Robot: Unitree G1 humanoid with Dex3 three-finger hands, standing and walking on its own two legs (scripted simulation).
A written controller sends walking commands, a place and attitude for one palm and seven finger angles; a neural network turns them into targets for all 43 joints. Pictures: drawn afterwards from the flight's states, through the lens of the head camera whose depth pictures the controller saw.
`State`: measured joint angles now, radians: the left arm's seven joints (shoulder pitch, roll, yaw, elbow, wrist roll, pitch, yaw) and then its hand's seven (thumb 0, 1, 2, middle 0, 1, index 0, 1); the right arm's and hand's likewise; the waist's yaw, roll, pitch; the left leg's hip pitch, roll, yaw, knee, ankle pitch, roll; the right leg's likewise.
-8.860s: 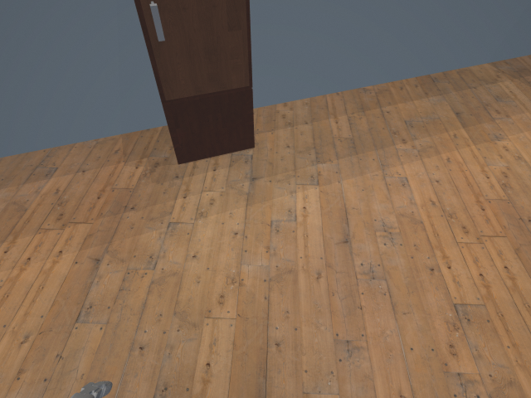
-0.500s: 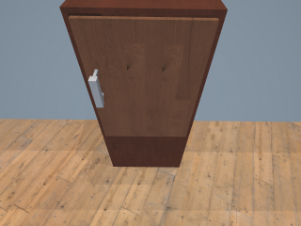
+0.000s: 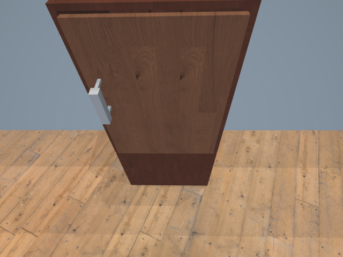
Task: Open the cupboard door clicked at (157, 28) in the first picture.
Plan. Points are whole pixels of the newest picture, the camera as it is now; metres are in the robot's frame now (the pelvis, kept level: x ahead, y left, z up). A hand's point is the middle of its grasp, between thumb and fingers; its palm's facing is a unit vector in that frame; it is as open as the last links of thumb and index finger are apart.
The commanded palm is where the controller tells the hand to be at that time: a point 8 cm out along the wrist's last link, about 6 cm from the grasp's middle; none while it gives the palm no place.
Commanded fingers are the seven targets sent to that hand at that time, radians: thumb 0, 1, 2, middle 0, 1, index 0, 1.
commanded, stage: come to a stop and stand still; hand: left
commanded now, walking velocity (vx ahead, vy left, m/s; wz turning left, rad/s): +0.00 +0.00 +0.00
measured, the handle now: (102, 101) +0.51 +0.25 +0.03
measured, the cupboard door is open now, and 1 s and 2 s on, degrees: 0 0 0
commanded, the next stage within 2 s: look again from close up in 0.78 s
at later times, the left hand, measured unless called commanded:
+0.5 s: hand out of the picture -0.02 +0.22 -0.16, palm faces +0.02 -0.97 -0.23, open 7.4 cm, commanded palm none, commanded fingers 0.00 0.90 0.90 -0.20 -0.30 -0.20 -0.30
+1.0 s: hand out of the picture -0.05 +0.23 -0.16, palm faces -0.01 -0.98 -0.18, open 7.4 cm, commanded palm none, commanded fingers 0.00 0.90 0.90 -0.20 -0.30 -0.20 -0.30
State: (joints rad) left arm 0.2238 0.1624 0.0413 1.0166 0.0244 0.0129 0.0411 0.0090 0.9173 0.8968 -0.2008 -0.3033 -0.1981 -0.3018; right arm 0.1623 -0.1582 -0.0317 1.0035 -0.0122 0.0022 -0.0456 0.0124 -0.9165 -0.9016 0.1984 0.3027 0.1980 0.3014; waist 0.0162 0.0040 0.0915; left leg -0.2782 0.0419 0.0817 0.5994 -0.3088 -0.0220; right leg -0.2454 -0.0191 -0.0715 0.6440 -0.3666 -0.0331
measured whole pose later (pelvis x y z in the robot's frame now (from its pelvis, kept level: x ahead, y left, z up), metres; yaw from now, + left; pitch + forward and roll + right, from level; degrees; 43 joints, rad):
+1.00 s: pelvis -0.05 +0.05 +0.01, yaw -1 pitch -1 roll -1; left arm 0.33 0.17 -0.02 1.07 0.02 0.00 0.03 0.01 0.90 0.90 -0.20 -0.30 -0.20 -0.30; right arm 0.29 -0.16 0.01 1.09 -0.01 -0.01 -0.01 0.01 -0.90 -0.90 0.20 0.30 0.20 0.30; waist -0.01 -0.01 0.01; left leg -0.26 -0.06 0.07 0.43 -0.16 0.10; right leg -0.21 -0.01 -0.03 0.45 -0.22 0.00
